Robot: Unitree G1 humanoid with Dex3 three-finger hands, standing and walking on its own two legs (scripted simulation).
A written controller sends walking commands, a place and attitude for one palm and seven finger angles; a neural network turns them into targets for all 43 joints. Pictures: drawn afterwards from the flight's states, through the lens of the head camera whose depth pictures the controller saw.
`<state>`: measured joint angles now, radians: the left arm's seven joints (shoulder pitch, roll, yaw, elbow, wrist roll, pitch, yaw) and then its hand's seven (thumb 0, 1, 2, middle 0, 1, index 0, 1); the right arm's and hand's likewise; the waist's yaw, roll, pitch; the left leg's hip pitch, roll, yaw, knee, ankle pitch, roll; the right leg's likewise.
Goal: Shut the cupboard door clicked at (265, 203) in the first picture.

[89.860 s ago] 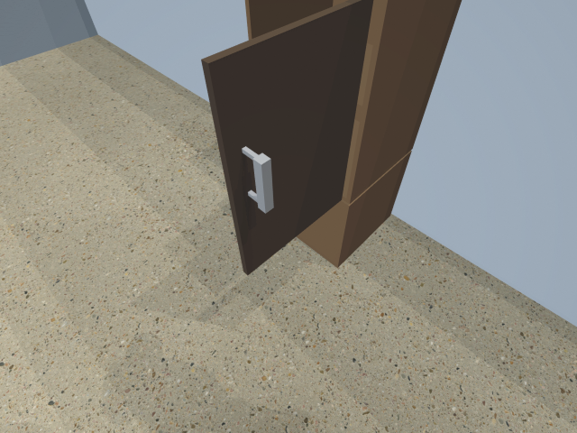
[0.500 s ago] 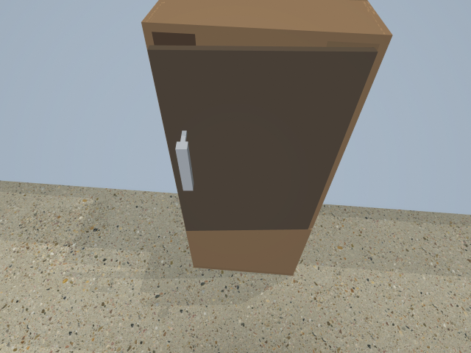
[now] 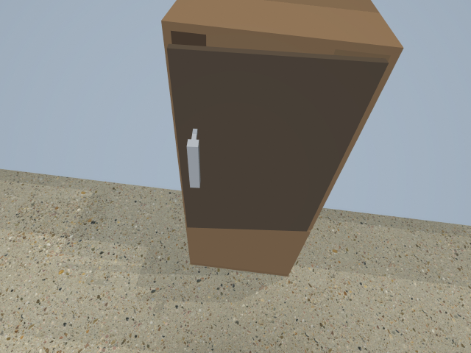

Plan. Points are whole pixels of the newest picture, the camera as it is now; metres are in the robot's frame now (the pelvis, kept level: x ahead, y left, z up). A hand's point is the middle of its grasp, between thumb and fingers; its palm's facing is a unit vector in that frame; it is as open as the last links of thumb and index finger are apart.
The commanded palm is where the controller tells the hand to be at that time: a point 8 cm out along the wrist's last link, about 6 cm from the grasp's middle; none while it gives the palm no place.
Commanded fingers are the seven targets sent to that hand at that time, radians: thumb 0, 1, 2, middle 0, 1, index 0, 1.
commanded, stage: look again from close up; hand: left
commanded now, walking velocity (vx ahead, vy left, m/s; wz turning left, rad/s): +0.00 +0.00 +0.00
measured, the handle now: (195, 158) +0.52 +0.14 +0.00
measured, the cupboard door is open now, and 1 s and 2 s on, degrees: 6 6 6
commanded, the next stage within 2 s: raise the hand and make a fist in 0.48 s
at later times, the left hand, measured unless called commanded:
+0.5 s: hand out of the picture +0.00 +0.16 -0.18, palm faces -0.03 -0.98 -0.21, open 7.4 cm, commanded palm none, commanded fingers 0.00 0.90 0.90 -0.20 -0.30 -0.20 -0.30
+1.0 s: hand (161, 346) +0.15 +0.13 -0.08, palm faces +0.18 -0.98 +0.01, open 6.2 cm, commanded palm +0.14 +0.19 -0.05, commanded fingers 0.00 0.90 0.90 -0.58 -0.72 -0.58 -0.72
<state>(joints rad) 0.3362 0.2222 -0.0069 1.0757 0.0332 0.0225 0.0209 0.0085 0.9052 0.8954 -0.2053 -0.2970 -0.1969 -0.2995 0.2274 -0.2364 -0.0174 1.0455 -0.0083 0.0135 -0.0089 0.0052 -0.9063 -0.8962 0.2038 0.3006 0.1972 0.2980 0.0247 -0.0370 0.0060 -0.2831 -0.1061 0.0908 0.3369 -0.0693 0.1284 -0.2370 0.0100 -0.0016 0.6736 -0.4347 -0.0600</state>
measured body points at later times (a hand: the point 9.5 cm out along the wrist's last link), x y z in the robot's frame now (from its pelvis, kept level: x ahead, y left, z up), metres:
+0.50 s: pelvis +0.02 -0.03 +0.00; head +0.03 -0.02 +0.45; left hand +0.01 +0.21 -0.16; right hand +0.03 -0.27 -0.15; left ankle +0.08 +0.03 -0.74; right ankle -0.05 -0.12 -0.74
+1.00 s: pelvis +0.01 -0.09 -0.08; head +0.04 -0.08 +0.37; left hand +0.13 +0.19 -0.07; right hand +0.22 -0.35 -0.12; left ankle +0.08 +0.03 -0.74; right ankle -0.03 -0.12 -0.74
